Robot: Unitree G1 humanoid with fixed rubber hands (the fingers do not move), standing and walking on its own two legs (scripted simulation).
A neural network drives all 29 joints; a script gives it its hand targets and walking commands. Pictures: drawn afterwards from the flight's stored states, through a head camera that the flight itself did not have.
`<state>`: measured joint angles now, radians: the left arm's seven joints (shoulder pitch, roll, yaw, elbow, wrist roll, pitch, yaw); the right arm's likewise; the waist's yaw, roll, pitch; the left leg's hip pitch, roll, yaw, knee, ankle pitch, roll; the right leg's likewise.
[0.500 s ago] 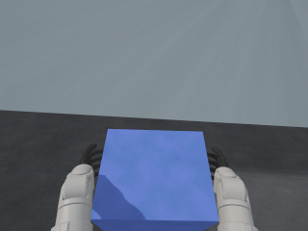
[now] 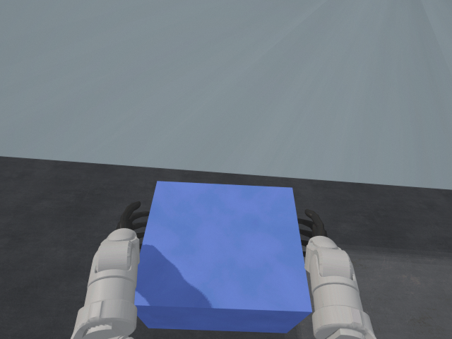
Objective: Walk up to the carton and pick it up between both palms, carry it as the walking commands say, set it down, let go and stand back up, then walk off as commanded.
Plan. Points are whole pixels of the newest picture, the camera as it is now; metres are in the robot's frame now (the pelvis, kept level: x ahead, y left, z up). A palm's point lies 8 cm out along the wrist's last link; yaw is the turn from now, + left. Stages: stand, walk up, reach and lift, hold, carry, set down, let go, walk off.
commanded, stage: reach and lift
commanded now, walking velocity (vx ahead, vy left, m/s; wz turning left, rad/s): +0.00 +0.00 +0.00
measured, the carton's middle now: (221, 256) +0.30 +0.02 -0.03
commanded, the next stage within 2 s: hold in 0.24 s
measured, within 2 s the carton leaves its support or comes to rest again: neither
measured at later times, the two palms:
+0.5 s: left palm (122, 241) +0.28 +0.20 +0.04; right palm (316, 249) +0.28 -0.16 +0.04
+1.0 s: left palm (122, 242) +0.28 +0.20 +0.04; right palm (317, 251) +0.28 -0.16 +0.04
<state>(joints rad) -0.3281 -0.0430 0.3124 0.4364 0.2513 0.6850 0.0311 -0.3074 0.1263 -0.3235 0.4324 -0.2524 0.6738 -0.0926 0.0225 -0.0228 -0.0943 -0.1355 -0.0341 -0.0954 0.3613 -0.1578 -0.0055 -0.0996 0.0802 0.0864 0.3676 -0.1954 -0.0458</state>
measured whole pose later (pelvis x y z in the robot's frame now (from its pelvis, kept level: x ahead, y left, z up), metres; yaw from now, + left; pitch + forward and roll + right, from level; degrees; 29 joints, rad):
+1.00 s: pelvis +0.00 +0.02 +0.00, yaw -1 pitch -5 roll +0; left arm -0.26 -0.09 0.31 0.39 0.25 0.68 0.05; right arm -0.27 0.10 -0.31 0.41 -0.26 0.68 -0.06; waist 0.01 -0.01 -0.11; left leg -0.10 -0.06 -0.07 0.34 -0.15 0.02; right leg -0.07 0.05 0.11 0.35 -0.19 -0.02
